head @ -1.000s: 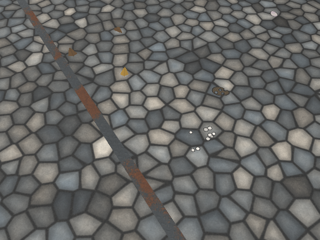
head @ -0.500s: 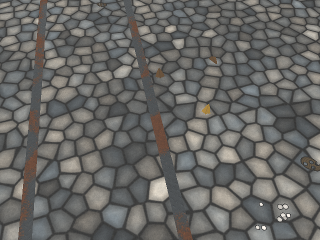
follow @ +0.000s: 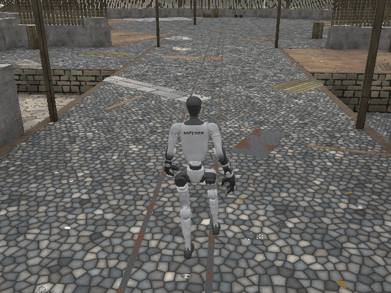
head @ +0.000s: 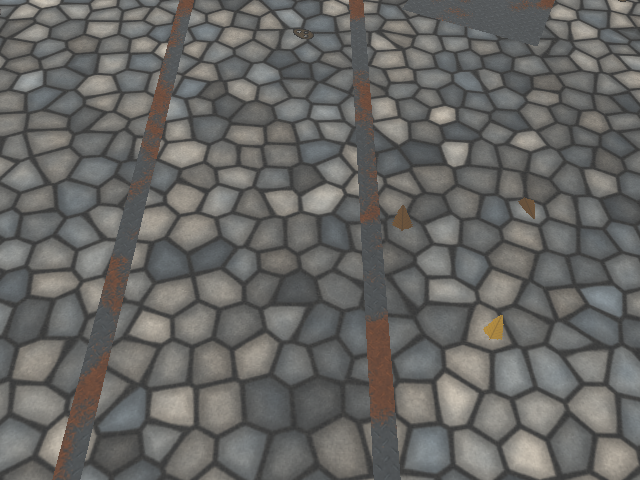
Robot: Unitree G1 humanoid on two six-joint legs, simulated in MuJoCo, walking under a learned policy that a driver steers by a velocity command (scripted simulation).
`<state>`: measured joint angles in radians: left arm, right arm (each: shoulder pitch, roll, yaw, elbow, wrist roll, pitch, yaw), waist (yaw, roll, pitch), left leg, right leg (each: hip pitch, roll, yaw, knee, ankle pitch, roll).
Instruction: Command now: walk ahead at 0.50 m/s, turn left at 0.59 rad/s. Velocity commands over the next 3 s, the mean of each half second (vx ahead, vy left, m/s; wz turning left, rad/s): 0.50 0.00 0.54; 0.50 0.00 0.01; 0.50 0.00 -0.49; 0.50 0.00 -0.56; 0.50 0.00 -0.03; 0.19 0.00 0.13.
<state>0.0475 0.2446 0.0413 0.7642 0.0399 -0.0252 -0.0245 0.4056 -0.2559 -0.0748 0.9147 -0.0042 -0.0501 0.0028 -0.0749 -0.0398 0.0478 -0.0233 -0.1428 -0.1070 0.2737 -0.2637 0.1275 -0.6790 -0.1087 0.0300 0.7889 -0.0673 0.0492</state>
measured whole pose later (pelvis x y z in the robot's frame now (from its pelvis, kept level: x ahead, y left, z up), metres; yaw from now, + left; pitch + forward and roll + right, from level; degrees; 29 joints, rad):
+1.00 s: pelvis +0.51 +0.09 +0.00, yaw +13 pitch +0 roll +1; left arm 0.22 0.26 0.06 0.85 0.03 -0.01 -0.04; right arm 0.39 -0.24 -0.04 0.93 -0.02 -0.09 0.00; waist -0.02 -0.05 0.02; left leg 0.01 -0.07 0.15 0.20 -0.22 0.08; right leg -0.67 -0.08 0.02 0.93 -0.08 -0.03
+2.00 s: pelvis +1.06 +0.11 +0.00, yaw -21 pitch +1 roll +1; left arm 0.20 0.31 0.06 0.74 0.04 0.00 -0.05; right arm 0.35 -0.26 -0.04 0.82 -0.02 -0.09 0.00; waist -0.03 -0.06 0.02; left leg -0.12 -0.01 0.14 0.30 -0.21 0.04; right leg -0.61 -0.02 0.06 1.06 -0.22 -0.04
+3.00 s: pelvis +1.44 -0.05 -0.01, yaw -15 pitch -1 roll +0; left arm 0.23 0.19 0.02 0.98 0.02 0.02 0.03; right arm 0.21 -0.19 -0.01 0.96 -0.02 -0.02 -0.01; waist 0.00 -0.02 0.06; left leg -0.29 -0.06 0.08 0.41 -0.11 0.09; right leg -0.34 -0.04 0.02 0.73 -0.39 0.00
